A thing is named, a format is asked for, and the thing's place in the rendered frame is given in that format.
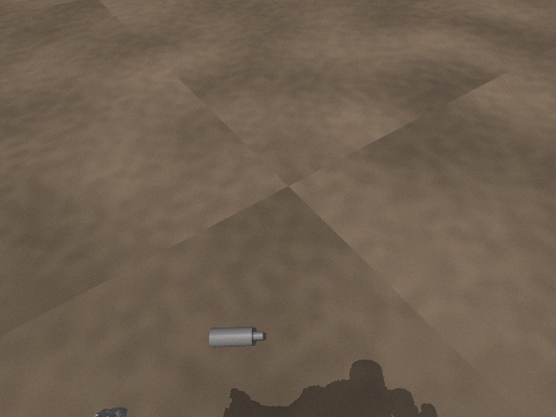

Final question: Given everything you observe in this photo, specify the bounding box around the bottle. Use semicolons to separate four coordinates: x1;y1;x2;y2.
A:
209;327;263;347

